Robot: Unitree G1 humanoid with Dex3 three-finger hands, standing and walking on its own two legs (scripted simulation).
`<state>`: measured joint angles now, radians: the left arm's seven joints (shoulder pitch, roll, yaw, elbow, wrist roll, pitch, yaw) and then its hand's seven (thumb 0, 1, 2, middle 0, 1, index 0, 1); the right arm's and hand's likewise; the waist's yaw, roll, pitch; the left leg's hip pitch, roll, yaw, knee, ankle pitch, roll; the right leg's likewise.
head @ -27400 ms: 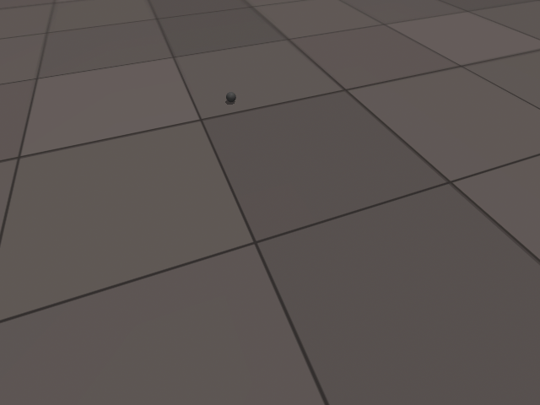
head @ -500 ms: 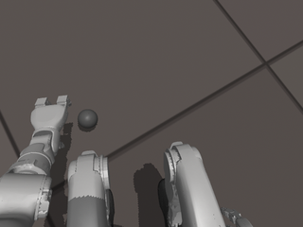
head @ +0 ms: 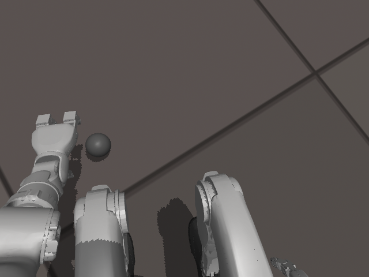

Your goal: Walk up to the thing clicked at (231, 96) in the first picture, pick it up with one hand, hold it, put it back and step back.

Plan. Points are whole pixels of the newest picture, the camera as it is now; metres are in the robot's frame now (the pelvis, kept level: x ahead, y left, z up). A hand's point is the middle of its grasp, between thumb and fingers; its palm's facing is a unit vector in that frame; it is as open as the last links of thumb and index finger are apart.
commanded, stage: approach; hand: left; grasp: from above
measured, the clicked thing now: (98, 145) +0.47 +0.19 -0.31
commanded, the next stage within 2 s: rest palm in 0.80 s
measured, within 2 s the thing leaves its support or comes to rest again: neither
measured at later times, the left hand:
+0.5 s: hand (104, 131) +0.48 +0.16 -0.20, palm faces -0.39 -0.05 -0.92, open 13.9 cm
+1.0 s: hand (83, 154) +0.42 +0.21 -0.21, palm faces -0.52 -0.07 -0.85, open 13.9 cm
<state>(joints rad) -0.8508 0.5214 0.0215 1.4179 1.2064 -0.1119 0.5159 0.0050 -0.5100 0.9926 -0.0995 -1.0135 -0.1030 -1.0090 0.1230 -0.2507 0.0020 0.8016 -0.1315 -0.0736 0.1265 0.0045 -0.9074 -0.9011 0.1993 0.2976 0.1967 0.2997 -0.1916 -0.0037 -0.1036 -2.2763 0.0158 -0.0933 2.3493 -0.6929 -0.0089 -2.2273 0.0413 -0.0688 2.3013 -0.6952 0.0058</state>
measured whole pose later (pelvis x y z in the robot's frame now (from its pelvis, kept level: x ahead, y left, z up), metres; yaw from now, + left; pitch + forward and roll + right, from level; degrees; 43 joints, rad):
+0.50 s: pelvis +0.00 +0.00 -0.02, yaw -2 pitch +35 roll -6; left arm -1.07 0.51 -0.01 1.64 1.26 -0.07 0.62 0.00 -0.50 0.97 -0.08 -1.08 -0.09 -1.06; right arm 0.14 -0.27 0.07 0.80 -0.19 -0.12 0.19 0.00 -0.91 -0.90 0.20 0.30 0.20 0.30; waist -0.32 -0.01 -0.05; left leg -2.33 0.02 -0.13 2.40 -0.69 -0.02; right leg -2.27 0.05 -0.10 2.33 -0.67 0.00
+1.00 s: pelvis -0.01 +0.00 -0.02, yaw -1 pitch +32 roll -7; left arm -0.95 0.52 -0.14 1.53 1.15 -0.16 0.46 0.00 -0.49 0.95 -0.08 -1.10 -0.10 -1.08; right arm 0.14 -0.27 0.06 0.83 -0.15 -0.13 0.21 0.00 -0.91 -0.90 0.20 0.30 0.20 0.30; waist -0.22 -0.03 -0.05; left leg -2.31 0.00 -0.12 2.41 -0.68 -0.01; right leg -2.24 0.04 -0.10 2.34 -0.68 0.01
